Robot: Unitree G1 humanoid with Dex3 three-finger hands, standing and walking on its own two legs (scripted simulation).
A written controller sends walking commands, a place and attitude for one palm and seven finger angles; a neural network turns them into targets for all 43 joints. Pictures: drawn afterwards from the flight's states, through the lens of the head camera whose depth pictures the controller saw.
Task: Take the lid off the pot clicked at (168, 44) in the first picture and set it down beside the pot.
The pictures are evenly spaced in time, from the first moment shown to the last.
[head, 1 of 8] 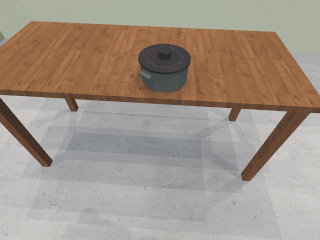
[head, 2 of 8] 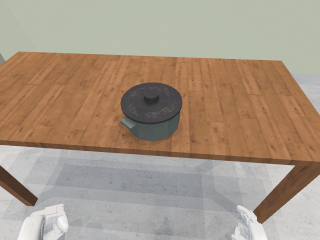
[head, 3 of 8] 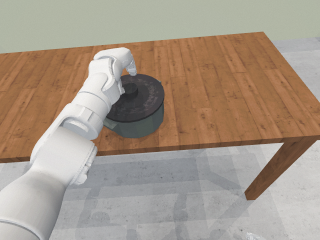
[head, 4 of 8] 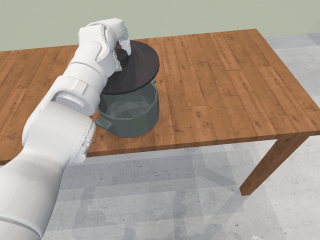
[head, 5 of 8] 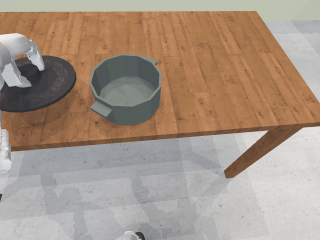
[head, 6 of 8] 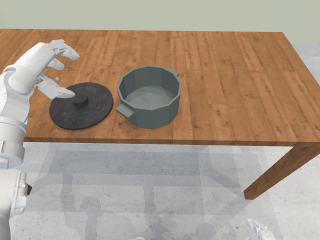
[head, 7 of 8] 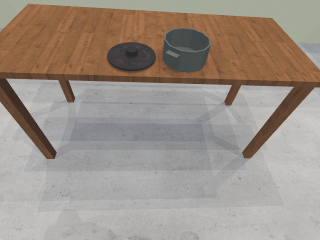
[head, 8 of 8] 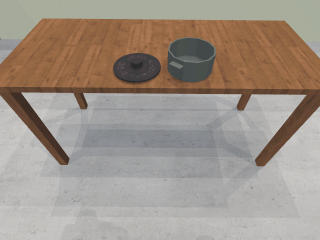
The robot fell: no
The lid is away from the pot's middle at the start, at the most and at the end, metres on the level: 0.00 0.24 0.23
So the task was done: yes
